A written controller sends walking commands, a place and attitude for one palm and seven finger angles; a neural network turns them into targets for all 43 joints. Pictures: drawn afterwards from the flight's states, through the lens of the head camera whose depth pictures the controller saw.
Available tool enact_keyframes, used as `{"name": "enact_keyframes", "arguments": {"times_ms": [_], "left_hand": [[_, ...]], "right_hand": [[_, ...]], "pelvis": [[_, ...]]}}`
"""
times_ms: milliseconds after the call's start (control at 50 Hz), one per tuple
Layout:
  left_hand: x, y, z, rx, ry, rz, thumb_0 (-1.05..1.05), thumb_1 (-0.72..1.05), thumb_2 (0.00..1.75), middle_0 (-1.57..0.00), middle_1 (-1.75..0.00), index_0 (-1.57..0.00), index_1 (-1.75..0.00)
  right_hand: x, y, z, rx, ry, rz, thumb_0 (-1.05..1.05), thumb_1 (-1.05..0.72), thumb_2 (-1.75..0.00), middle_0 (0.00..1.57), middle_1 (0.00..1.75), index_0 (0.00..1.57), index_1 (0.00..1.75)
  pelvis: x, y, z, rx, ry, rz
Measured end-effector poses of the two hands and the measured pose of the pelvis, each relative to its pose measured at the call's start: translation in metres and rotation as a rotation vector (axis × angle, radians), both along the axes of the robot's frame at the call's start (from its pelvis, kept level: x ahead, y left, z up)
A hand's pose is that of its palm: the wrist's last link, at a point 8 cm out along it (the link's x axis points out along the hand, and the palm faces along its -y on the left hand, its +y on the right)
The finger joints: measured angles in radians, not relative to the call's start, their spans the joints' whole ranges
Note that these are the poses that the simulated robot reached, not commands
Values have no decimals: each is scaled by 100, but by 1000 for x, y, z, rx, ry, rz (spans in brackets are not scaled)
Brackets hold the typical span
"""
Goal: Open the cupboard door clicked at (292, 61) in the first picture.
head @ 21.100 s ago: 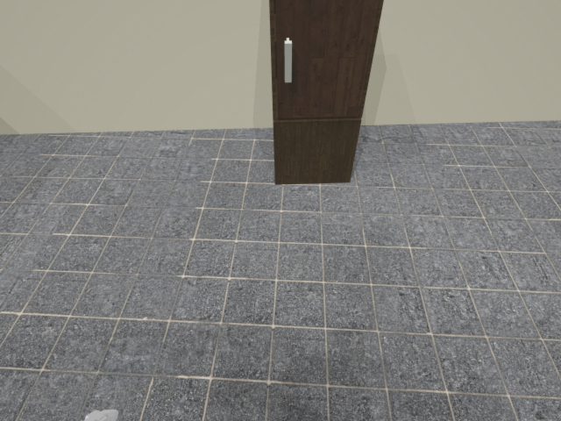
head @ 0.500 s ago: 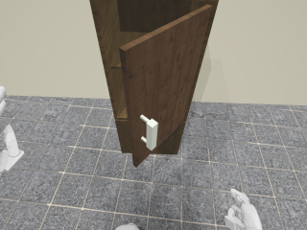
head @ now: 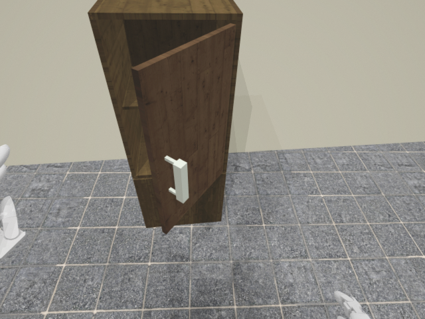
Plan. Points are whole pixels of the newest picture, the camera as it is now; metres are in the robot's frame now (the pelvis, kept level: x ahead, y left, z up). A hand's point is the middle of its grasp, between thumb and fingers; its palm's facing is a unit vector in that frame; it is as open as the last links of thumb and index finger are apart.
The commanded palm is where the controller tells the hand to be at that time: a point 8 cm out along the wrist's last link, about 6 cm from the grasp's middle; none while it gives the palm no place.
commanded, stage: stop stepping back and stand still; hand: left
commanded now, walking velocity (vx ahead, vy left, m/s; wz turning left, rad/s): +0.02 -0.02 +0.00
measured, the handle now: (175, 178) +0.50 +0.11 -0.07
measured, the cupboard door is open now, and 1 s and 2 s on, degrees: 49 49 49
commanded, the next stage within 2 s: let the arm hang, fingers relaxed in 0.74 s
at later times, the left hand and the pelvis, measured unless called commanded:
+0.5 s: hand out of the picture +0.20 +0.31 +0.16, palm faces +0.46 -0.78 -0.42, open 7.4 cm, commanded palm +0.14 +0.33 +0.19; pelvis -0.01 +0.04 +0.01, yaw -2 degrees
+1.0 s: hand (68, 309) +0.17 +0.27 -0.05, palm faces +0.09 -0.91 -0.41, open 7.4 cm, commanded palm none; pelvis -0.02 +0.03 +0.00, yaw +0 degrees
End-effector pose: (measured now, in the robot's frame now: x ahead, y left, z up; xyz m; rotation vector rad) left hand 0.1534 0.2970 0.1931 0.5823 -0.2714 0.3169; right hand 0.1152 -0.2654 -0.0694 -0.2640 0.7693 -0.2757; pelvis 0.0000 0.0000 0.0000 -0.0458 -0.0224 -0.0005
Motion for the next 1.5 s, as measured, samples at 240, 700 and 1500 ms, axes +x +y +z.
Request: {"name": "enact_keyframes", "arguments": {"times_ms": [240,700,1500], "left_hand": [[7,18,-1,-60,-39,23,2,89,89,-21,-30,-21,-30],[-6,9,3,-40,51,-16,2,89,89,-21,-30,-22,-30],[-230,-66,-314,-615,1717,438,0,92,89,-20,-30,-20,-30]], "right_hand": [[-8,47,-1,55,-9,46,1,-90,-90,20,30,20,30],[16,66,14,90,-88,99,1,-90,-90,20,30,20,30],[-142,77,-72,254,681,-29,0,-90,-90,20,30,20,30]], "pelvis": [[-17,18,5,22,3,7],[-21,27,14,21,37,-22],[-5,12,14,43,-15,0]]}}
